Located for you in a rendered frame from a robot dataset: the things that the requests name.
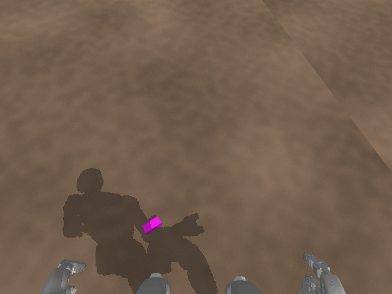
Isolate right robot hand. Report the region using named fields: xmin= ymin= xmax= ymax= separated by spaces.
xmin=299 ymin=252 xmax=346 ymax=294

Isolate left robot hand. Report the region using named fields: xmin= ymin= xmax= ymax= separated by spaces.
xmin=40 ymin=259 xmax=86 ymax=294

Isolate small box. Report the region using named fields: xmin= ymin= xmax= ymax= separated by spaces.
xmin=142 ymin=217 xmax=162 ymax=234

